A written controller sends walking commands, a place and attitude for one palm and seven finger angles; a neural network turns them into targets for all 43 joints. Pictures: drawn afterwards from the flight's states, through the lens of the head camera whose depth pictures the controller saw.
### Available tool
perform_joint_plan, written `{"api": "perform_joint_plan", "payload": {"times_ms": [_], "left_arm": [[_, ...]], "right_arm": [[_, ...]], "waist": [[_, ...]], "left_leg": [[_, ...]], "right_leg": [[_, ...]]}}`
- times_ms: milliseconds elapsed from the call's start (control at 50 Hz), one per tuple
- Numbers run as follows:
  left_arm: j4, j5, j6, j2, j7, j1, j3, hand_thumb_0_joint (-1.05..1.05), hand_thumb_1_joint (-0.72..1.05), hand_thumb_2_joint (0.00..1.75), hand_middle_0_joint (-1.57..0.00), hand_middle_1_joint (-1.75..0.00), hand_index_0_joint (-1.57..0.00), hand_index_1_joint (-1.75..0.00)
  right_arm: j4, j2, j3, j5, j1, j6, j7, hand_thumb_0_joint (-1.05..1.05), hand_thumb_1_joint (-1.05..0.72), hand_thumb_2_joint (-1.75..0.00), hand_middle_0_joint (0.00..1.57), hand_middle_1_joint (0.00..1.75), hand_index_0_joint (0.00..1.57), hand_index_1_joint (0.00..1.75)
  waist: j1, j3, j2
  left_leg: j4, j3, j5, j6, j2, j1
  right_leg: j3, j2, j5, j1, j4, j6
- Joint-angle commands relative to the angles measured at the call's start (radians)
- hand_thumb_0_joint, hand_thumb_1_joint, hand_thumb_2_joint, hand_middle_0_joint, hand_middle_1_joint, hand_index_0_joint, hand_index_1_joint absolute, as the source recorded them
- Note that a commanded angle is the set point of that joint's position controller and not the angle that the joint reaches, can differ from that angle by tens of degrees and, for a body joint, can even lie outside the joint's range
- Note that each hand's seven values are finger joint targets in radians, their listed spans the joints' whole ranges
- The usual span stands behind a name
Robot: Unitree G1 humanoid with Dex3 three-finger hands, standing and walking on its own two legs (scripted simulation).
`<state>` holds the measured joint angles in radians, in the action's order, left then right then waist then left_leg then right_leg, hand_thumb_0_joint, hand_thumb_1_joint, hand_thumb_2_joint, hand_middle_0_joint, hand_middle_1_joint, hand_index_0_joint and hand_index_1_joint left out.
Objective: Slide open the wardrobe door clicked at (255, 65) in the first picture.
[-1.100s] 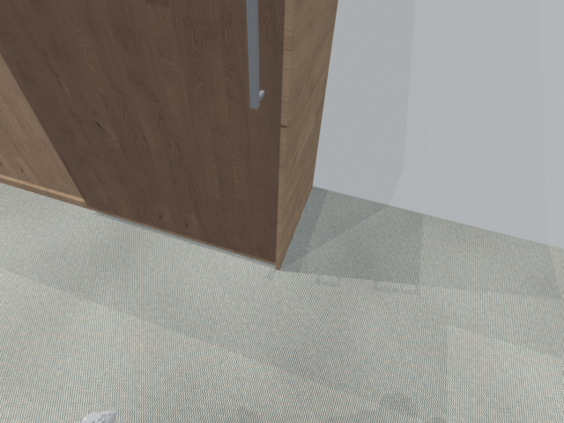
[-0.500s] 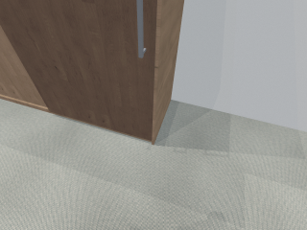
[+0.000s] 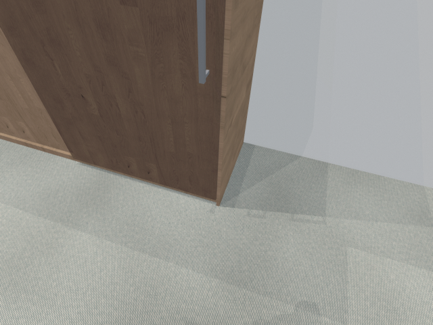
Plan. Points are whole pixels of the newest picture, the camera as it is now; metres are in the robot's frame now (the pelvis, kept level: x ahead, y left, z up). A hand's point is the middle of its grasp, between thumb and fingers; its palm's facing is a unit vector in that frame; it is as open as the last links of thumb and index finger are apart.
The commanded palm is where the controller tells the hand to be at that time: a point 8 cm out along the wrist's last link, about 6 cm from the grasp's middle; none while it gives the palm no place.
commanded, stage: look at it before walking up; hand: right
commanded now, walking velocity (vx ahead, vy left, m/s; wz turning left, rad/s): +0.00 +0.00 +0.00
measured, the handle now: (204, 30) +0.84 +0.09 +0.17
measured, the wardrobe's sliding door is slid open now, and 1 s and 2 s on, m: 0.00 0.00 0.00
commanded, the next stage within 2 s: walk to a spot facing it in 0.34 s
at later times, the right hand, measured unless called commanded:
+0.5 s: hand out of the picture +0.07 -0.25 -0.15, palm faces -0.02 +0.94 -0.34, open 7.3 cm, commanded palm none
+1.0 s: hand out of the picture +0.05 -0.16 -0.17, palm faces -0.17 +0.96 -0.24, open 7.3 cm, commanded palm none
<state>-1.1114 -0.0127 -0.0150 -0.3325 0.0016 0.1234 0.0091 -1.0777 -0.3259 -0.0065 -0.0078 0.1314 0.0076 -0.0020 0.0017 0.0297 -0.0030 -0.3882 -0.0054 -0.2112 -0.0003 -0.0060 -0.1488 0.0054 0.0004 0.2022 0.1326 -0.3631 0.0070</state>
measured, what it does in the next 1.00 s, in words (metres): lifts its right foot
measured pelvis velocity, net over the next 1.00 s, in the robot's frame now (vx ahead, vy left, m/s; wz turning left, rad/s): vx -0.03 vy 0.02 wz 0.24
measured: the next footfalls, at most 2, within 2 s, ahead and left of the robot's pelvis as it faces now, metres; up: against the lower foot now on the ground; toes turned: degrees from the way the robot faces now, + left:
right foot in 1.26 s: +0.02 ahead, -0.12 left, +0.00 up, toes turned +23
left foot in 1.74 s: -0.12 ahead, +0.08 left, +0.00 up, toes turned +47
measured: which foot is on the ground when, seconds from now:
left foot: down 0.00-1.00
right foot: down 0.00-0.80, up 0.82-1.00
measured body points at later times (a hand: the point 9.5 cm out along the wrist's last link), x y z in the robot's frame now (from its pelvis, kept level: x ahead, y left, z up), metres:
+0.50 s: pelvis +0.00 +0.00 +0.00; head +0.01 +0.00 +0.45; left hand +0.08 +0.29 -0.13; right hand +0.07 -0.30 -0.13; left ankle +0.00 +0.12 -0.75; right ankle +0.00 -0.12 -0.75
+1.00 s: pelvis -0.03 +0.02 -0.01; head +0.01 +0.04 +0.44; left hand -0.01 +0.28 -0.16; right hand +0.05 -0.21 -0.15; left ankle -0.01 +0.11 -0.75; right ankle -0.02 -0.13 -0.68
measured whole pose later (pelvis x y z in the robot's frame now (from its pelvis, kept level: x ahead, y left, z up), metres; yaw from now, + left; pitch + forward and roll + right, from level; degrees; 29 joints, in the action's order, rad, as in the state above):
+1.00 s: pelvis -0.03 +0.02 -0.01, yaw +14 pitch +0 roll -1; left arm -0.97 -0.02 0.05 -0.23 -0.01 0.15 -0.05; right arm -0.93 -0.18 0.04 -0.02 0.27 -0.04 0.00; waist -0.03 0.08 -0.01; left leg -0.52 -0.05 -0.21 0.06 0.06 -0.31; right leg -0.01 0.04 0.38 0.46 -1.06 0.05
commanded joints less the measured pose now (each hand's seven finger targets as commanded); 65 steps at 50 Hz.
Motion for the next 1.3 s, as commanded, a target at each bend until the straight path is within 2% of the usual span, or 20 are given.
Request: {"api": "perform_joint_plan", "payload": {"times_ms": [0,440,520,640,700,740,760,780,800,820,860,940,1100,1140,1180,1200,1220,1240,1260,1280], "left_arm": [[0.058,0.003,-0.022,-0.200,-0.017,-0.046,-0.042,0.00,0.90,0.90,-0.20,-0.30,-0.20,-0.30],[0.057,0.005,-0.021,-0.206,-0.021,-0.046,-0.041,0.00,0.90,0.90,-0.20,-0.30,-0.20,-0.30],[0.061,0.002,0.002,-0.091,-0.030,0.032,-0.032,0.00,0.90,0.90,-0.20,-0.30,-0.20,-0.30],[0.145,-0.002,0.021,-0.129,-0.040,0.036,-0.076,0.00,0.90,0.90,-0.20,-0.30,-0.20,-0.30],[0.182,-0.004,0.016,-0.128,-0.038,0.002,-0.092,0.00,0.90,0.90,-0.20,-0.30,-0.20,-0.30],[0.207,-0.009,0.018,-0.117,-0.037,-0.054,-0.095,0.00,0.90,0.90,-0.20,-0.30,-0.20,-0.30],[0.217,-0.005,0.025,-0.095,-0.034,-0.054,-0.095,0.00,0.90,0.90,-0.20,-0.30,-0.20,-0.30],[0.245,0.002,0.033,-0.005,-0.028,-0.006,-0.082,0.00,0.90,0.90,-0.20,-0.30,-0.20,-0.30],[0.252,0.003,0.042,-0.032,-0.032,-0.029,-0.086,0.00,0.90,0.90,-0.20,-0.30,-0.20,-0.30],[0.246,0.005,0.043,-0.021,-0.031,-0.045,-0.091,0.00,0.90,0.90,-0.20,-0.30,-0.20,-0.30],[0.225,-0.002,0.040,-0.022,-0.024,-0.015,-0.093,0.00,0.90,0.90,-0.20,-0.30,-0.20,-0.30],[0.213,-0.004,0.039,0.006,-0.027,0.013,-0.088,0.00,0.90,0.90,-0.20,-0.30,-0.20,-0.30],[0.245,0.006,0.028,0.021,-0.037,-0.006,-0.085,0.00,0.90,0.90,-0.20,-0.30,-0.20,-0.30],[0.248,0.012,0.022,0.018,-0.041,0.030,-0.084,0.00,0.90,0.90,-0.20,-0.30,-0.20,-0.30],[0.233,0.016,0.015,0.018,-0.045,0.107,-0.085,0.00,0.90,0.90,-0.20,-0.30,-0.20,-0.30],[0.219,0.016,0.009,0.006,-0.050,0.159,-0.086,0.00,0.90,0.90,-0.20,-0.30,-0.20,-0.30],[0.219,0.011,0.000,-0.041,-0.056,0.199,-0.094,0.00,0.90,0.90,-0.20,-0.30,-0.20,-0.30],[0.243,-0.006,0.001,-0.137,-0.054,0.164,-0.110,0.00,0.90,0.90,-0.20,-0.30,-0.20,-0.30],[0.266,-0.003,0.004,-0.146,-0.055,0.093,-0.108,0.00,0.90,0.90,-0.20,-0.30,-0.20,-0.30],[0.281,-0.004,0.000,-0.088,-0.056,0.023,-0.092,0.00,0.90,0.90,-0.20,-0.30,-0.20,-0.30]], "right_arm": [[0.058,-0.209,0.042,-0.004,-0.026,0.022,-0.011,0.00,-0.90,-0.90,0.20,0.30,0.20,0.30],[0.053,-0.213,0.042,-0.004,-0.020,0.021,-0.011,0.00,-0.90,-0.90,0.20,0.30,0.20,0.30],[0.064,-0.108,0.034,-0.004,0.039,-0.018,-0.015,0.00,-0.90,-0.90,0.20,0.30,0.20,0.30],[0.146,-0.085,0.060,-0.011,0.068,-0.047,0.001,0.00,-0.90,-0.90,0.20,0.30,0.20,0.30],[0.174,-0.045,0.074,-0.012,0.101,-0.059,0.009,0.00,-0.90,-0.90,0.20,0.30,0.20,0.30],[0.167,-0.030,0.085,-0.014,0.194,-0.052,0.016,0.00,-0.90,-0.90,0.20,0.30,0.20,0.30],[0.155,-0.059,0.094,-0.021,0.255,-0.039,0.015,0.00,-0.90,-0.90,0.20,0.30,0.20,0.30],[0.167,-0.176,0.114,-0.036,0.254,-0.021,-0.003,0.00,-0.90,-0.90,0.20,0.30,0.20,0.30],[0.177,-0.161,0.111,-0.014,0.270,-0.027,-0.013,0.00,-0.90,-0.90,0.20,0.30,0.20,0.30],[0.193,-0.144,0.112,-0.016,0.202,-0.031,-0.016,0.00,-0.90,-0.90,0.20,0.30,0.20,0.30],[0.220,-0.095,0.102,-0.011,0.122,-0.026,-0.013,0.00,-0.90,-0.90,0.20,0.30,0.20,0.30],[0.217,-0.077,0.108,-0.012,0.152,-0.021,-0.013,0.00,-0.90,-0.90,0.20,0.30,0.20,0.30],[0.216,-0.093,0.124,-0.021,0.171,-0.035,-0.007,0.00,-0.90,-0.90,0.20,0.30,0.20,0.30],[0.228,-0.101,0.127,-0.022,0.140,-0.042,-0.006,0.00,-0.90,-0.90,0.20,0.30,0.20,0.30],[0.237,-0.101,0.126,-0.021,0.099,-0.048,-0.006,0.00,-0.90,-0.90,0.20,0.30,0.20,0.30],[0.246,-0.094,0.124,-0.016,0.075,-0.052,-0.003,0.00,-0.90,-0.90,0.20,0.30,0.20,0.30],[0.263,-0.057,0.118,-0.010,0.059,-0.056,0.002,0.00,-0.90,-0.90,0.20,0.30,0.20,0.30],[0.284,0.001,0.109,-0.005,0.061,-0.058,0.017,0.00,-0.90,-0.90,0.20,0.30,0.20,0.30],[0.286,-0.040,0.124,-0.020,0.038,-0.060,0.017,0.00,-0.90,-0.90,0.20,0.30,0.20,0.30],[0.266,-0.062,0.137,-0.028,0.049,-0.063,0.022,0.00,-0.90,-0.90,0.20,0.30,0.20,0.30]], "waist": [[-0.005,-0.064,0.005],[-0.003,-0.055,0.007],[0.003,-0.055,0.006],[0.001,-0.036,-0.091],[-0.020,-0.023,-0.183],[-0.078,-0.024,-0.129],[-0.101,-0.032,0.020],[-0.072,-0.028,0.411],[-0.088,-0.043,0.295],[-0.057,-0.004,0.229],[-0.019,-0.002,0.121],[-0.028,-0.084,0.116],[-0.051,-0.101,0.139],[-0.038,-0.106,0.164],[-0.003,-0.118,0.173],[0.025,-0.122,0.141],[0.049,-0.116,0.029],[0.037,-0.056,-0.282],[0.025,-0.006,-0.267],[-0.014,0.015,-0.181]], "left_leg": [[0.065,-0.100,0.149,0.030,-0.112,0.008],[0.080,-0.103,0.196,0.028,-0.107,0.018],[-0.002,-0.125,0.270,0.019,-0.095,-0.045],[-0.241,-0.090,0.139,0.005,-0.011,-0.201],[-0.462,-0.020,-0.260,-0.009,-0.014,-0.210],[-0.313,-0.016,-0.162,-0.001,-0.039,-0.082],[-0.118,-0.078,0.058,0.009,-0.068,-0.011],[0.067,-0.496,0.313,0.082,-0.311,0.036],[0.126,-0.532,0.268,0.154,-0.338,-0.054],[0.133,-0.534,0.120,0.177,-0.300,-0.107],[0.108,-0.424,0.082,0.174,-0.229,-0.116],[0.075,-0.373,0.146,0.164,-0.185,-0.040],[0.068,-0.467,0.163,0.179,-0.157,-0.017],[0.066,-0.491,0.165,0.172,-0.151,-0.052],[0.047,-0.486,0.140,0.131,-0.120,-0.122],[0.022,-0.458,0.071,0.092,-0.087,-0.211],[-0.075,-0.376,-0.095,0.039,0.003,-0.377],[-0.363,-0.167,-0.276,-0.015,0.137,-0.548],[-0.596,-0.107,-0.302,-0.048,0.063,-0.523],[-0.722,-0.127,-0.252,-0.054,0.040,-0.458]], "right_leg": [[0.089,0.113,-0.152,-0.013,0.047,-0.031],[0.079,0.120,-0.176,-0.040,0.062,-0.026],[0.016,0.132,-0.184,-0.040,-0.013,-0.008],[0.056,0.242,-0.130,-0.007,-0.017,-0.071],[0.090,0.372,-0.222,0.071,0.011,-0.167],[-0.002,0.329,-0.218,0.156,-0.134,-0.115],[-0.089,0.233,-0.093,0.218,-0.340,-0.040],[-0.165,0.042,0.318,0.442,-0.627,0.048],[-0.003,0.039,0.367,0.397,-0.727,0.034],[0.033,0.050,0.312,0.418,-0.791,0.029],[0.037,0.073,0.188,0.405,-0.798,0.039],[0.011,0.057,0.161,0.376,-0.709,0.056],[0.004,0.021,0.229,0.296,-0.450,0.044],[0.008,0.010,0.238,0.232,-0.349,0.028],[-0.010,-0.011,0.167,0.102,-0.180,0.017],[-0.008,-0.003,0.102,-0.020,-0.072,0.005],[0.115,0.112,0.162,-0.146,0.049,-0.041],[0.387,0.376,0.237,-0.147,0.182,-0.116],[0.428,0.494,0.184,0.041,0.202,-0.168],[0.359,0.443,0.131,0.149,0.180,-0.178]]}}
